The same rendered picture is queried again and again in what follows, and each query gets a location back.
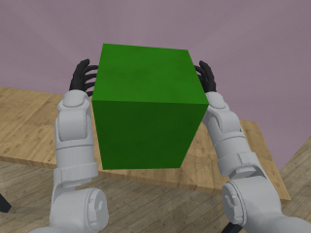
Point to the right robot hand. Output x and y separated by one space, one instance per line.
206 78

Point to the robot right upper arm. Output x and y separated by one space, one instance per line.
253 204

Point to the table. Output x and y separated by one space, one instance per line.
27 119

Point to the left robot forearm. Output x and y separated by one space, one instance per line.
73 139

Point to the right robot forearm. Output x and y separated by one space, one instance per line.
236 160

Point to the robot left upper arm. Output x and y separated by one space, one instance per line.
78 211

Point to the carton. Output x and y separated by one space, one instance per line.
147 104

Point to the left robot hand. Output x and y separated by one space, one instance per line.
79 79

